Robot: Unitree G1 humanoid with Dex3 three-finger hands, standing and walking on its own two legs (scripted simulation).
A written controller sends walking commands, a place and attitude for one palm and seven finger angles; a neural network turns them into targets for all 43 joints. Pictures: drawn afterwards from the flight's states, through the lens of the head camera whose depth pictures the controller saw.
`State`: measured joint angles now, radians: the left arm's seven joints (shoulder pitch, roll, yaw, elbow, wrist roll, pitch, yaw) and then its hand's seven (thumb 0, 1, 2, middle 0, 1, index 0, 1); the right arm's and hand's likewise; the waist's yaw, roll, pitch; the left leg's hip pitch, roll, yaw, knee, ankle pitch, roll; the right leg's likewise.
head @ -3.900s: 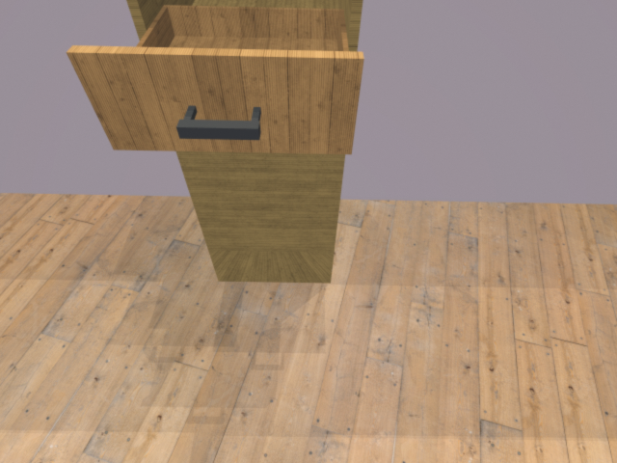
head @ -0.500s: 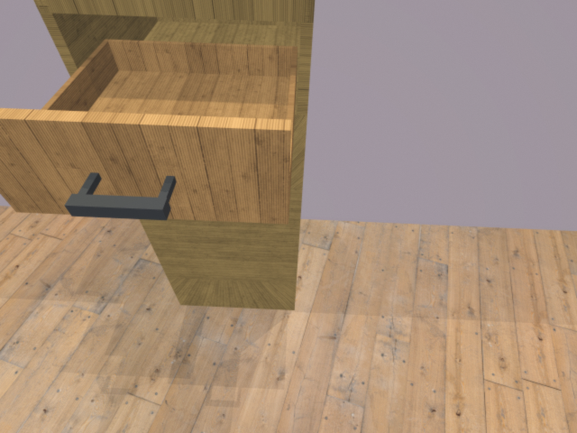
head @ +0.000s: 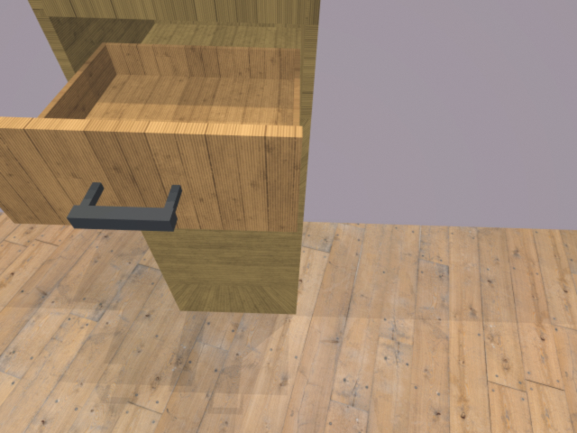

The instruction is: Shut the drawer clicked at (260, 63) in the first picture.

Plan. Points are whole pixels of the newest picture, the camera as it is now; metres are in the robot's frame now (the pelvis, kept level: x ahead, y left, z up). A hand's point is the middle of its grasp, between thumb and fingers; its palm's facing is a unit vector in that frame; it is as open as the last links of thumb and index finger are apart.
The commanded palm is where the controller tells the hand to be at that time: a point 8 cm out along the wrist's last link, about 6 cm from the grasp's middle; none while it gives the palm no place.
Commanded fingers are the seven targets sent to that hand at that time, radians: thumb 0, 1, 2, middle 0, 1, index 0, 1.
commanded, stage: raise the hand and make a fist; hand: left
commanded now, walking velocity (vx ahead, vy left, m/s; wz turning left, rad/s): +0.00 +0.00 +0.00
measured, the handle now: (129, 205) +0.32 +0.21 +0.18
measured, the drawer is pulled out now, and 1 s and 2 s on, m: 0.28 0.28 0.28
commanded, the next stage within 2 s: bring the fist close to the handle in 1.94 s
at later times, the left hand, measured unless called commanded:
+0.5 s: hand out of the picture +0.09 +0.17 +0.00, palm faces +0.18 -0.98 -0.04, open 5.8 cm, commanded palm +0.10 +0.22 +0.04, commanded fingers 0.00 0.90 0.90 -0.68 -0.82 -0.68 -0.82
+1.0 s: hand (95, 382) +0.14 +0.19 +0.14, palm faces +0.10 -0.99 -0.11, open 3.4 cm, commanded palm +0.10 +0.22 +0.16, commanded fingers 0.00 0.90 0.90 -1.18 -1.36 -1.18 -1.36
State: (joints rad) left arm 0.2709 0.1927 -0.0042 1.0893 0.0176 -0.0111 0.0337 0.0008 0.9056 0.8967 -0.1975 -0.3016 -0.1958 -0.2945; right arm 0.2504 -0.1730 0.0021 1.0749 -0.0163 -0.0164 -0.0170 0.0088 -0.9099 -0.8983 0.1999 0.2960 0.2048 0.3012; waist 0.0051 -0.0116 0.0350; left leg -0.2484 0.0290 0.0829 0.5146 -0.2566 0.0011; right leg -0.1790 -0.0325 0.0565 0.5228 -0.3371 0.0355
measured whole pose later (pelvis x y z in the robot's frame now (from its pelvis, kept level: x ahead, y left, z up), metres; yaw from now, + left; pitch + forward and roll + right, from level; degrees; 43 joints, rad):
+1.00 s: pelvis -0.01 -0.02 -0.01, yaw +4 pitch +0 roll -1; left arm 0.56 0.27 0.28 -0.48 -0.36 -0.06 -0.30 0.01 0.90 0.90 -0.98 -1.16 -0.98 -1.15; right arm 0.33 -0.26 0.02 0.60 0.07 -0.33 -0.07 0.02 -0.90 -0.90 0.20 0.30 0.20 0.30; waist 0.06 0.05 -0.07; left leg -0.36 0.05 -0.01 0.67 -0.31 -0.03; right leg -0.23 -0.01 -0.04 0.64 -0.40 0.01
